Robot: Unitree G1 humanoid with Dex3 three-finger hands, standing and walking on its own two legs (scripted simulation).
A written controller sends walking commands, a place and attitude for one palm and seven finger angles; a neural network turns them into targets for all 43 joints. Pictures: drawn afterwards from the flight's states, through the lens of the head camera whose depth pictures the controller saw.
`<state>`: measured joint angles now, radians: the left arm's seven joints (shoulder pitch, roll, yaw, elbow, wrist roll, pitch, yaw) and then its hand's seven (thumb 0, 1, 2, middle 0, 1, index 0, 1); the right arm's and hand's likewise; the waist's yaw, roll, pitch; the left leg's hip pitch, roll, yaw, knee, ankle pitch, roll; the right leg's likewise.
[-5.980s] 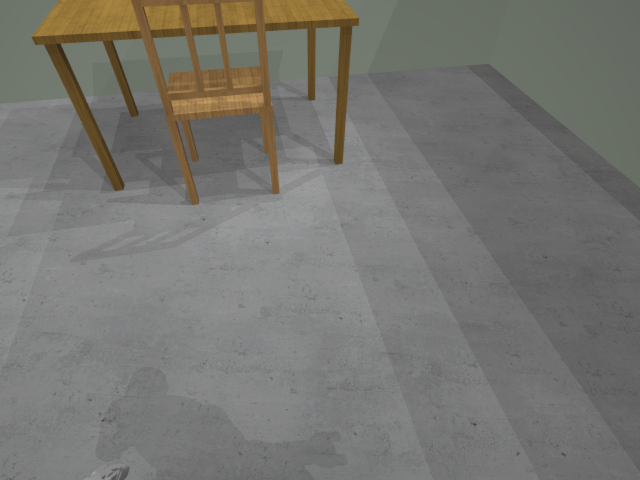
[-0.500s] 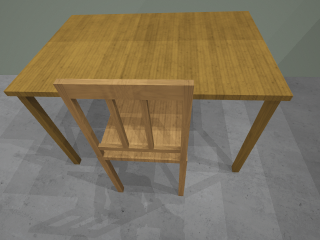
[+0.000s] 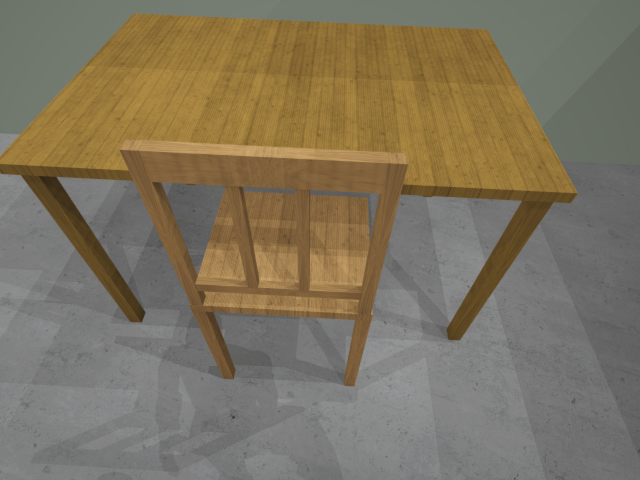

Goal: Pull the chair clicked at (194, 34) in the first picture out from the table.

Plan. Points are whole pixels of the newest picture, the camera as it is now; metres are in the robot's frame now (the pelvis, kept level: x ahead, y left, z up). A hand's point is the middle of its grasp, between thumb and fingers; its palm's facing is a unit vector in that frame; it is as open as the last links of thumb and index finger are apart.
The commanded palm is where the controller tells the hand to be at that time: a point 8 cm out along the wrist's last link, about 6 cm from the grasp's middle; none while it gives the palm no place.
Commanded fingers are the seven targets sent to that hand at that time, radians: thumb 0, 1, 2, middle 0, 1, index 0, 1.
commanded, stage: come to a stop and stand still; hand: left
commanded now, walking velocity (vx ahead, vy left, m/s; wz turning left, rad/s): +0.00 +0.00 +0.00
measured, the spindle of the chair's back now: (244, 240) +0.52 +0.16 -0.08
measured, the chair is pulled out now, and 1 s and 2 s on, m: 0.00 0.00 0.00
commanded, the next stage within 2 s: look again from close up in 0.40 s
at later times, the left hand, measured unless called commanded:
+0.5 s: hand out of the picture +0.00 +0.14 -0.17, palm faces +0.06 -0.98 -0.20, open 7.3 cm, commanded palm none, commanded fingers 0.00 0.90 0.90 -0.20 -0.30 -0.20 -0.30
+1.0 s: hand out of the picture -0.06 +0.19 -0.18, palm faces +0.05 -0.98 -0.17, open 7.4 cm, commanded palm none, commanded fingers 0.00 0.90 0.90 -0.20 -0.30 -0.20 -0.30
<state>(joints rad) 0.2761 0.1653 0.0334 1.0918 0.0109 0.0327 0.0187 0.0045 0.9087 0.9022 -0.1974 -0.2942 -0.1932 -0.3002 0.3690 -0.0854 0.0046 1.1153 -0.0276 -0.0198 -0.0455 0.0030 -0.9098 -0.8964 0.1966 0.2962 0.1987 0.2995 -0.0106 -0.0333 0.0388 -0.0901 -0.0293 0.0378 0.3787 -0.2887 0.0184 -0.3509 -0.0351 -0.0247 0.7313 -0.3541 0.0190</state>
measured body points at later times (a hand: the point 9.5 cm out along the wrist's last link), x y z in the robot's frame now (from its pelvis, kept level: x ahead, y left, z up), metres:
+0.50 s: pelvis +0.00 -0.03 +0.00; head +0.01 -0.03 +0.45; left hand +0.00 +0.20 -0.15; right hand +0.01 -0.24 -0.16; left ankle -0.05 +0.11 -0.74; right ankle +0.01 -0.11 -0.74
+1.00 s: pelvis -0.03 +0.03 +0.00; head -0.04 +0.03 +0.45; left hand -0.06 +0.24 -0.16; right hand -0.05 -0.18 -0.16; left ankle -0.04 +0.10 -0.74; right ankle +0.01 -0.11 -0.74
